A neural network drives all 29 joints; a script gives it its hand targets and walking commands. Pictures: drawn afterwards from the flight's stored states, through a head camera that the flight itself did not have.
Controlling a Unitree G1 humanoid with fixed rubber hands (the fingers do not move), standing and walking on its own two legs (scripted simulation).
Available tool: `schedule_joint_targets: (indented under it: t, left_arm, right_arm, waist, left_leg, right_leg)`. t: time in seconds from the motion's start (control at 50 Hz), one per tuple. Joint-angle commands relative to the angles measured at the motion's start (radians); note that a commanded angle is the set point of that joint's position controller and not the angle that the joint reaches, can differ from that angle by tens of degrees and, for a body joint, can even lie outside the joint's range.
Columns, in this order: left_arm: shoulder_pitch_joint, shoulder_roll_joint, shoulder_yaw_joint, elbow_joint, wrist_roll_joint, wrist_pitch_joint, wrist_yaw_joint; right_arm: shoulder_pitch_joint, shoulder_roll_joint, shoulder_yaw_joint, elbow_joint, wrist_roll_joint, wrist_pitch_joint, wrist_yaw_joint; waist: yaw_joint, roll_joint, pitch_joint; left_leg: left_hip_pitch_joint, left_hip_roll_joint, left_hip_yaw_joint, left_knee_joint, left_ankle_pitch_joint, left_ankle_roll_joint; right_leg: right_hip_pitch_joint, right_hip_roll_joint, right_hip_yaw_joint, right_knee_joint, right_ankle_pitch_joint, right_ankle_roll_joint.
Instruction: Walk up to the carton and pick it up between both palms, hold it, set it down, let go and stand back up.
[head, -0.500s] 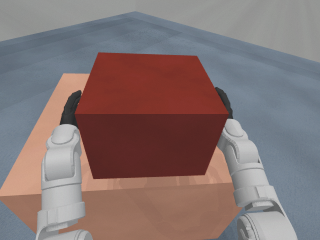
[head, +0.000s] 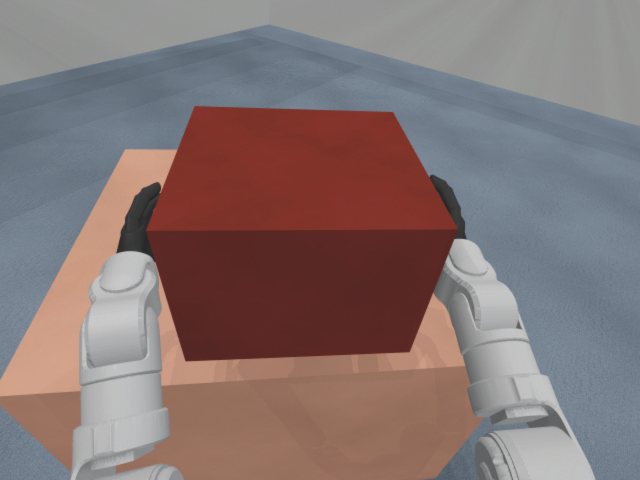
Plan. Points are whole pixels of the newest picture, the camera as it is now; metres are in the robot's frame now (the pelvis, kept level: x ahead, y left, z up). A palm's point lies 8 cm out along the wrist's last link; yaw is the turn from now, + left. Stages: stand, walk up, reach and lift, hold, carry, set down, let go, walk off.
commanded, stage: hold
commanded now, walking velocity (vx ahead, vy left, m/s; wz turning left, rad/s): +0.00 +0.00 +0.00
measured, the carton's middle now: (298, 225) +0.40 +0.00 +0.16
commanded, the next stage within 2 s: none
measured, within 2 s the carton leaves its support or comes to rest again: neither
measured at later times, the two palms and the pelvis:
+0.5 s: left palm (139, 252) +0.35 +0.18 +0.17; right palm (445, 239) +0.35 -0.18 +0.17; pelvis +0.00 +0.00 +0.00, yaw +0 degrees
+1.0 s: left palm (140, 252) +0.35 +0.18 +0.16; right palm (445, 240) +0.35 -0.18 +0.17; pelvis +0.00 +0.00 +0.00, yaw +0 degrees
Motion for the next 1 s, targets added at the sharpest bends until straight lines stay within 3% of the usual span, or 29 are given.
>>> schedule_joint_targets:
  t: [0.0,0.28,0.98]
  left_arm:
    - [-0.702,-0.418,-0.51,-0.175,-0.167,-0.077,-0.127]
    - [-0.734,-0.428,-0.501,-0.136,-0.162,-0.086,-0.128]
    - [-0.714,-0.424,-0.521,-0.166,-0.175,-0.09,-0.123]
  right_arm:
    - [-0.698,0.498,0.402,-0.319,0.101,-0.065,0.138]
    - [-0.725,0.512,0.386,-0.287,0.086,-0.075,0.145]
    - [-0.71,0.509,0.405,-0.321,0.101,-0.077,0.14]
  waist:
    - [-0.003,0.059,-0.452]
    - [0.001,0.055,-0.449]
    - [-0.004,0.061,-0.473]
  left_leg:
    - [0.084,-0.095,0.059,-0.009,0.278,-0.03]
    - [0.074,-0.095,0.062,-0.021,0.232,-0.023]
    - [0.089,-0.095,0.058,-0.004,0.285,-0.031]
  right_leg:
    - [0.142,0.09,-0.02,0.011,0.239,0.014]
    - [0.127,0.087,-0.023,0.005,0.186,0.013]
    - [0.139,0.089,-0.021,0.013,0.242,0.013]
